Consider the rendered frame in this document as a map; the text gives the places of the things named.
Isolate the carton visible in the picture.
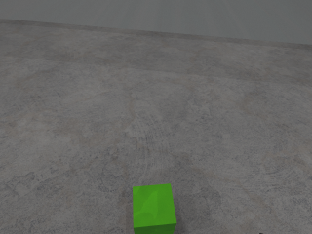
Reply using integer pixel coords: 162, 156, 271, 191
133, 183, 177, 234

